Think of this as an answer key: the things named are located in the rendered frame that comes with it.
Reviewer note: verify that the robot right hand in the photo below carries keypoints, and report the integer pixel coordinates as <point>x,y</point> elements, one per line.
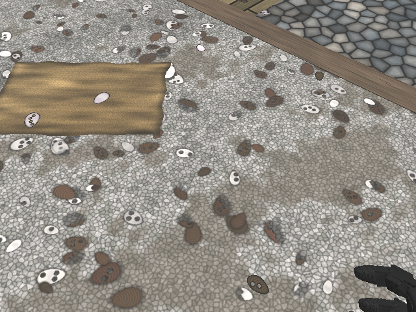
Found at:
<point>396,280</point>

